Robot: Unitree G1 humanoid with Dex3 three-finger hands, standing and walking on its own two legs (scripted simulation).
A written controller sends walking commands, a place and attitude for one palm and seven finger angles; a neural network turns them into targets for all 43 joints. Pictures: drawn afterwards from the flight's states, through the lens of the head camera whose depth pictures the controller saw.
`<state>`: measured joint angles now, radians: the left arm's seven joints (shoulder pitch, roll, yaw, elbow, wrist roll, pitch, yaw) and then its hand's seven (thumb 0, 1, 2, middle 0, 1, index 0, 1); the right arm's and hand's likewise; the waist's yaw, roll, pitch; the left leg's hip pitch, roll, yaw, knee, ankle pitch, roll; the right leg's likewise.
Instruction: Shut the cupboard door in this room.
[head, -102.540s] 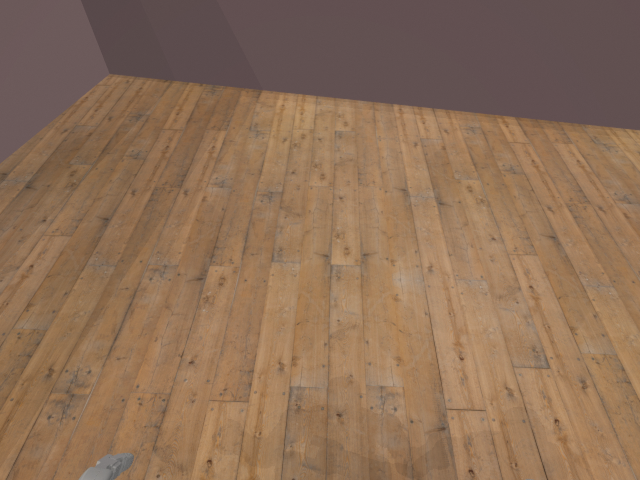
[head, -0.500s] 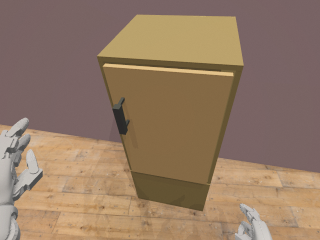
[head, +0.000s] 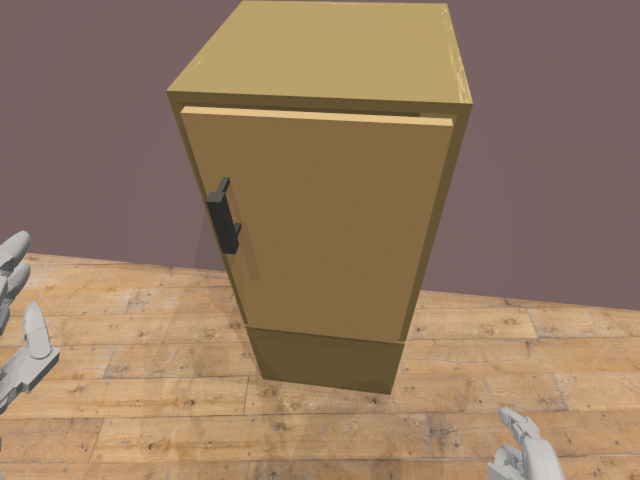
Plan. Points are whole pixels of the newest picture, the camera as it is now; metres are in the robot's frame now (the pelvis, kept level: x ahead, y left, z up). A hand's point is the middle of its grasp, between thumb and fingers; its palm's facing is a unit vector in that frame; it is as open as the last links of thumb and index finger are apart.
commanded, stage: step back with the hand held close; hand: left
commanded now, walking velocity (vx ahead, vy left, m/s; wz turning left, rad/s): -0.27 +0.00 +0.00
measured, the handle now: (227, 215) +0.50 +0.19 +0.03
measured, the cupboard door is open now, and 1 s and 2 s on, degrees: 0 0 0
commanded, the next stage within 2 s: stop stepping back and stand still in 1.10 s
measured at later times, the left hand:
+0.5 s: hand out of the picture +0.13 +0.26 +0.16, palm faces +0.48 -0.78 -0.41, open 7.4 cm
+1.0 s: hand out of the picture +0.05 +0.24 +0.17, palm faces +0.39 -0.79 -0.47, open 7.4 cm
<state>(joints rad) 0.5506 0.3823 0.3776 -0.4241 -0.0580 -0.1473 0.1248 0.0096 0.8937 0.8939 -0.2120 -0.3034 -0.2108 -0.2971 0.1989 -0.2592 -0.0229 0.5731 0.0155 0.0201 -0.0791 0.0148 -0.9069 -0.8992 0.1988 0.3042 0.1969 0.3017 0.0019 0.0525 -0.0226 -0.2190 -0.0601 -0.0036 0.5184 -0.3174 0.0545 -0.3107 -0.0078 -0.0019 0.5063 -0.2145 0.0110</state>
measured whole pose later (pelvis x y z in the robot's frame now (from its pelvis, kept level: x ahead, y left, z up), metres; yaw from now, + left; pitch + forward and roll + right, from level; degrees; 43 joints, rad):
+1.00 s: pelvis -0.15 -0.01 -0.01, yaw +1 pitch +1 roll -2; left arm 0.55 0.44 0.43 -0.57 -0.01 -0.27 0.13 0.01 0.89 0.89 -0.22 -0.30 -0.21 -0.30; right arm 0.17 -0.18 0.00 0.57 -0.02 -0.06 -0.06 0.01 -0.90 -0.90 0.20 0.30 0.20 0.30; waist -0.02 -0.03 -0.01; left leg -0.55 0.00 0.00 0.71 -0.35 0.02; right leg -0.43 0.06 0.05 0.60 -0.20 0.01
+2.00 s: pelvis -0.22 +0.03 +0.00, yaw -1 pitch +1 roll -2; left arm 0.60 0.44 0.41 -0.49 -0.05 -0.19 0.15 0.01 0.89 0.89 -0.21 -0.30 -0.21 -0.30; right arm 0.24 -0.15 0.05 0.62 -0.02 -0.11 -0.06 0.01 -0.90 -0.90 0.20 0.30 0.20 0.30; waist -0.03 0.01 -0.05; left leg -0.35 0.00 0.03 0.45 -0.12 0.03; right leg -0.16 0.06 -0.01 0.40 -0.26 -0.04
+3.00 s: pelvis -0.22 +0.04 +0.00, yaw +1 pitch +0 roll -1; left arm 0.40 0.20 0.00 1.03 0.01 0.05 0.01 0.00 0.96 0.89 -0.20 -0.30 -0.20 -0.29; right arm 0.30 -0.20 0.02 1.03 -0.02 0.04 -0.02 0.01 -0.91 -0.90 0.20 0.30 0.20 0.30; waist 0.01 -0.03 0.04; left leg -0.32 -0.04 0.02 0.45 -0.13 0.06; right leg -0.14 0.02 -0.04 0.43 -0.29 -0.02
